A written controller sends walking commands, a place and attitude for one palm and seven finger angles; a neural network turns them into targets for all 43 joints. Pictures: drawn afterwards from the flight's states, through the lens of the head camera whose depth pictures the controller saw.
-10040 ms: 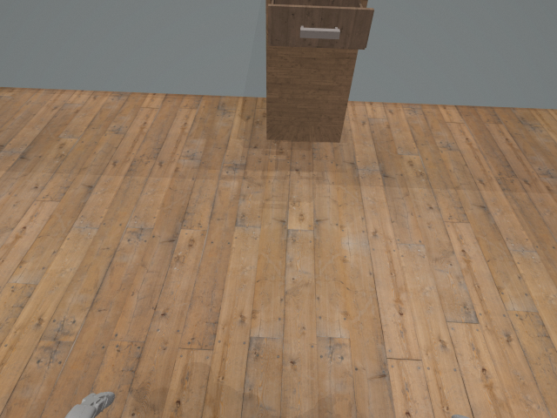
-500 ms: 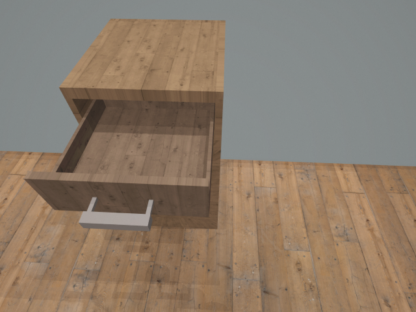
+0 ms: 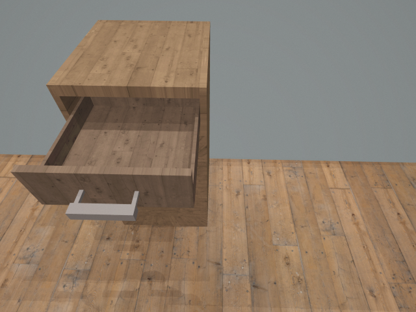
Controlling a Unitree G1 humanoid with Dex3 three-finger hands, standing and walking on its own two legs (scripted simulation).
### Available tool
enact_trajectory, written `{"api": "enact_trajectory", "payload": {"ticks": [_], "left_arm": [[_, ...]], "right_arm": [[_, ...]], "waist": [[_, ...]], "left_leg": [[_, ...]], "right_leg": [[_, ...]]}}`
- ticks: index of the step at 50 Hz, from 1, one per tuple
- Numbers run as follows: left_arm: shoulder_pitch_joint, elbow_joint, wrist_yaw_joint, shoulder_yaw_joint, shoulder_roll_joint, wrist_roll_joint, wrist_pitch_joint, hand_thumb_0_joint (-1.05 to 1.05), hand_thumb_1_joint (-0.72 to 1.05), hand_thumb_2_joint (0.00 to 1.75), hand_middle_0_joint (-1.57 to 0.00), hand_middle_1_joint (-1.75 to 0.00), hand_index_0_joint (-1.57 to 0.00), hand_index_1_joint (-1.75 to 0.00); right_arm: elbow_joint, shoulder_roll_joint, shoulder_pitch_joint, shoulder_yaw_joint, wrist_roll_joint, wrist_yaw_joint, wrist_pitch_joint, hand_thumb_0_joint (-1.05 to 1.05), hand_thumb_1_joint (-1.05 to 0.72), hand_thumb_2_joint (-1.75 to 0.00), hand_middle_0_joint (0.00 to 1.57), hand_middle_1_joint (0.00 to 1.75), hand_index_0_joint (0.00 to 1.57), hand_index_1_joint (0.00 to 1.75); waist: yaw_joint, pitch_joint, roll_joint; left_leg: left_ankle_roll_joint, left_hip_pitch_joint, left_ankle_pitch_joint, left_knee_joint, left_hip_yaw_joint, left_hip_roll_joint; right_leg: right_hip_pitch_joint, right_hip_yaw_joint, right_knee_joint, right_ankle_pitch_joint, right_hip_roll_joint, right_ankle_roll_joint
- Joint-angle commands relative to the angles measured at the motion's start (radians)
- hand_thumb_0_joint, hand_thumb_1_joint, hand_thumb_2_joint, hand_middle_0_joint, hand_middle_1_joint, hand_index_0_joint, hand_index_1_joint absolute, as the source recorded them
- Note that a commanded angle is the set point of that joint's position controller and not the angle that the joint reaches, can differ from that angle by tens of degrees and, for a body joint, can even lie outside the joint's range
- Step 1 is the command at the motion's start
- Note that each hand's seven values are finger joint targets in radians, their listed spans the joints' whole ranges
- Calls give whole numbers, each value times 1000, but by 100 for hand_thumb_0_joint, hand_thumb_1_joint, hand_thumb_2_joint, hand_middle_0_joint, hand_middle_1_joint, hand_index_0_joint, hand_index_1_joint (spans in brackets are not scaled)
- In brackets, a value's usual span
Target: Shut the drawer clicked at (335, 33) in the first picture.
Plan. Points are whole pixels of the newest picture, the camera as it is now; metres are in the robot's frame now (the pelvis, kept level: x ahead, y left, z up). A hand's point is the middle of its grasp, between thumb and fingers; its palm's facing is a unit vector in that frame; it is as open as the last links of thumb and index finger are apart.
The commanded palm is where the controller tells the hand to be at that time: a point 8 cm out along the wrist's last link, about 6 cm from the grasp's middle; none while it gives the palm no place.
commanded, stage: come to a stop and stand still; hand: left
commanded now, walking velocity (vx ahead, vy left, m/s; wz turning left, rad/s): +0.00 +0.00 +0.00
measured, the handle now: (105, 203) +0.35 +0.25 -0.02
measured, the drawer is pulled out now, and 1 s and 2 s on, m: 0.27 0.27 0.26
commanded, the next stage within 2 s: look again from close up in 0.18 s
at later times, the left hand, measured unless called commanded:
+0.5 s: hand out of the picture +0.01 +0.20 -0.16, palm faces +0.01 -0.98 -0.22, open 7.3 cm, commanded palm none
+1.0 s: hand out of the picture +0.09 +0.23 -0.12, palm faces +0.17 -0.95 -0.25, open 7.1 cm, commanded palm +0.12 +0.24 -0.05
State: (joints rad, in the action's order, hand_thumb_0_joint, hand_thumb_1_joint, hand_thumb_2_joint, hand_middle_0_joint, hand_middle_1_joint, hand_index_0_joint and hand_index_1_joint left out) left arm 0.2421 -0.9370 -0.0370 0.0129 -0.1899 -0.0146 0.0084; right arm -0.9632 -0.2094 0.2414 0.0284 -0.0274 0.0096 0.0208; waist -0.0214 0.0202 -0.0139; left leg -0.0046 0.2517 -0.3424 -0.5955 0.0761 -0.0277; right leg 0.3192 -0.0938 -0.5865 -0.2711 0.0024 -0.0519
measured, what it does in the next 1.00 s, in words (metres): stands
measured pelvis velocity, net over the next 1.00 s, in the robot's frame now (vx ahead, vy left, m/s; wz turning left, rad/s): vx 0.02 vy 0.03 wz -0.01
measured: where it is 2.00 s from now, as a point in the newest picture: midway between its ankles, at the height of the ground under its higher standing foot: outside the picture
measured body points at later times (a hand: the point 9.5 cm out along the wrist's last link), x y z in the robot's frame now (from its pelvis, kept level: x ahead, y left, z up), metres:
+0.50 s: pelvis +0.01 +0.02 +0.01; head +0.02 +0.02 +0.46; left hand +0.01 +0.25 -0.14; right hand +0.00 -0.20 -0.15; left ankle -0.02 +0.11 -0.73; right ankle +0.03 -0.09 -0.73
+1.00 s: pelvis +0.02 +0.03 +0.01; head +0.03 +0.04 +0.46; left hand +0.08 +0.28 -0.10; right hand +0.04 -0.20 -0.14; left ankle -0.02 +0.11 -0.73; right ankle +0.03 -0.09 -0.73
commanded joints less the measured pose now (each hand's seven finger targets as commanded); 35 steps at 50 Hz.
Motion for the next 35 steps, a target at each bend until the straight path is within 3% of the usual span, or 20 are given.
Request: {"api": "enact_trajectory", "payload": {"ticks": [1,2,4,8,12,18,35], "left_arm": [[-23,54,-10,-37,-153,2,-32,0,90,90,-20,-30,-20,-30],[-17,46,-8,-36,-149,3,-31,0,90,90,-20,-30,-20,-30],[8,33,-6,-30,-131,2,-28,0,90,90,-20,-30,-20,-30],[32,4,-5,-27,-123,3,-29,0,90,90,-20,-30,-20,-30],[45,-20,-5,-27,-111,5,-29,0,90,90,-20,-30,-20,-30],[68,-50,-6,-23,-93,4,-30,0,90,90,-20,-30,-20,-30],[128,-129,-13,-18,-43,3,-31,0,90,90,-20,-30,-20,-30]], "right_arm": [[30,-65,67,6,4,3,-25,0,-90,-90,20,30,20,30],[28,-71,57,4,4,4,-27,0,-90,-90,20,30,20,30],[20,-72,52,-3,2,4,-31,0,-90,-90,20,30,20,30],[2,-76,51,-9,4,7,-32,0,-90,-90,20,30,20,30],[-24,-74,56,-11,5,9,-30,0,-90,-90,20,30,20,30],[-67,-66,76,-14,9,12,-36,0,-90,-90,20,30,20,30],[-149,-35,102,-21,16,23,-46,0,-90,-90,20,30,20,30]], "waist": [[-15,10,12],[-6,21,-28],[7,19,-40],[16,-1,-23],[16,32,8],[18,11,25],[22,27,6]], "left_leg": [[-26,-21,78,102,-77,-39],[-29,-6,85,132,-90,-49],[-34,9,110,172,-101,-68],[-35,0,128,199,-105,-73],[-32,9,88,218,-101,-69],[-38,-17,130,244,-105,-83],[-42,-66,234,259,-93,-89]], "right_leg": [[20,216,244,-62,-159,-20],[3,197,230,-39,-145,-11],[-47,164,202,26,-120,4],[-96,151,198,80,-117,8],[-87,151,217,51,-121,11],[-116,132,196,115,-112,18],[-136,118,179,208,-117,25]]}}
